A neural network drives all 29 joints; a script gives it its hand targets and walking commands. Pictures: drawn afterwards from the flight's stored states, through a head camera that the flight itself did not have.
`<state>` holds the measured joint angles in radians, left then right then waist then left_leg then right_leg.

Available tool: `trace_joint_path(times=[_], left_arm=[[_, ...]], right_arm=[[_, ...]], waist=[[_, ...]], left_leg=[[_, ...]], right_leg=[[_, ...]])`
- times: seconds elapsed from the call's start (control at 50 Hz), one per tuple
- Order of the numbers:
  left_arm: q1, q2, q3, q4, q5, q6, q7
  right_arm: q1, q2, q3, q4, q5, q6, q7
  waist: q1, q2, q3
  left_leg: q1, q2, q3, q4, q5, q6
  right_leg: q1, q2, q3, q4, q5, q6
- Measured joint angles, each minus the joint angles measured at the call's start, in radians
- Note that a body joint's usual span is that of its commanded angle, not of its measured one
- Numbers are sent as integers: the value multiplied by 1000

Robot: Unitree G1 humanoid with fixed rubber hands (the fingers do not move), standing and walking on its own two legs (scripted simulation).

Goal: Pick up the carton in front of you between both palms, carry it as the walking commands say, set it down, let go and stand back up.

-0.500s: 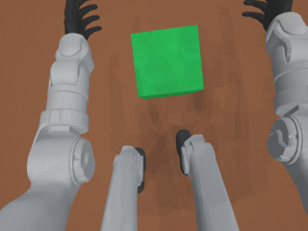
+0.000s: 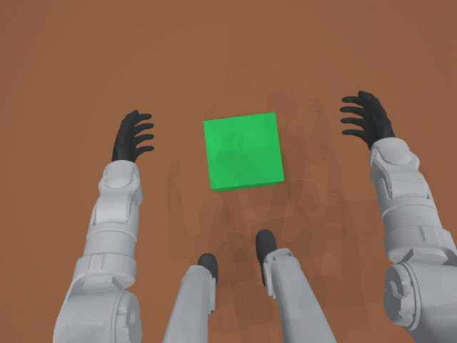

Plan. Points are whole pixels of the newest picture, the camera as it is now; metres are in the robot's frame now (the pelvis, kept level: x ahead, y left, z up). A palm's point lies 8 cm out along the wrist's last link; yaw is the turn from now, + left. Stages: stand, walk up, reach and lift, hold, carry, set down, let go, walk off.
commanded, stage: let go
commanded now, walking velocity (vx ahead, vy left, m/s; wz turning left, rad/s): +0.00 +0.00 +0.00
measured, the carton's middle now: (242, 157) +0.48 -0.04 -0.57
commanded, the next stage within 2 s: stand in 1.04 s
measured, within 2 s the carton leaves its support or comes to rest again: neither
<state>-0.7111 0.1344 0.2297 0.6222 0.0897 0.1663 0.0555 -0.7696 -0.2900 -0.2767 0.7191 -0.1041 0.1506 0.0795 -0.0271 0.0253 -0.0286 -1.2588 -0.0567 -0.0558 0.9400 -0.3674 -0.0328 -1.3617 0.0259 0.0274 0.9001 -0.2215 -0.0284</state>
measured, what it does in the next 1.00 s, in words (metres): rises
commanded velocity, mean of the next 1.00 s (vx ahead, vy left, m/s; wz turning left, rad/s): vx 0.00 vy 0.00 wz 0.00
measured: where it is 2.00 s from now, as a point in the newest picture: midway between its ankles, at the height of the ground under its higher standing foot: (238, 281)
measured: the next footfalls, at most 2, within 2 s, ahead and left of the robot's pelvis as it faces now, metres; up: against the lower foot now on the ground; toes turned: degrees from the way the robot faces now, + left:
none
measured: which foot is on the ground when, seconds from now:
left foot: down 0.00-1.00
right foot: down 0.00-1.00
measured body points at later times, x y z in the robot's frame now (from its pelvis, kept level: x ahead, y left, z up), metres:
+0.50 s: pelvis +0.05 +0.02 +0.08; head +0.15 +0.01 +0.51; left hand +0.28 +0.24 -0.01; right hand +0.26 -0.23 -0.02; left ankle +0.01 +0.14 -0.66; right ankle +0.08 -0.10 -0.66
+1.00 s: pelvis +0.06 +0.02 +0.08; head +0.08 +0.02 +0.53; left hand +0.25 +0.25 +0.01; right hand +0.22 -0.22 +0.01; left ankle +0.01 +0.14 -0.66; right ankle +0.08 -0.10 -0.66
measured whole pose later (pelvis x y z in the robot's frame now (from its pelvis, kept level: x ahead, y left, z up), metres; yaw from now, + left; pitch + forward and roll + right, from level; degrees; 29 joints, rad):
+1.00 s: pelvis +0.06 +0.02 +0.08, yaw -2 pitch -5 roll -1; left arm 0.20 0.20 0.04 0.43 0.02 0.12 -0.07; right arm 0.23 -0.22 -0.04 0.40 -0.01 0.14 0.07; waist 0.00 0.03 0.12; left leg -0.03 -0.02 -0.06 0.45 -0.33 0.02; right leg -0.14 0.04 0.04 0.43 -0.21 0.00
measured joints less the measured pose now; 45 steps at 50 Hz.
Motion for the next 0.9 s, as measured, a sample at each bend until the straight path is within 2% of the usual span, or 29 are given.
trace_joint_path(times=[0.34,0.56,0.7,0.9], left_arm=[[541,15,-103,-64,-51,-137,-74],[853,51,-164,-148,-79,-162,-102],[934,73,-187,-181,-87,-115,-116],[919,63,-190,-193,-76,-52,-124]], right_arm=[[591,74,123,-143,76,-130,-13],[930,77,208,-256,105,-145,-23],[1012,67,231,-302,104,-85,-13],[995,66,233,-320,90,-14,-8]], waist=[[16,-6,-5],[26,-3,62],[27,3,94],[25,12,141]], left_leg=[[525,17,-9,-258,25,22],[948,26,-9,-449,55,45],[1122,27,-6,-496,53,57],[1210,30,-4,-484,33,57]], right_leg=[[527,5,1,-250,13,11],[953,5,8,-442,40,27],[1126,4,13,-488,38,33],[1208,9,13,-468,13,32]])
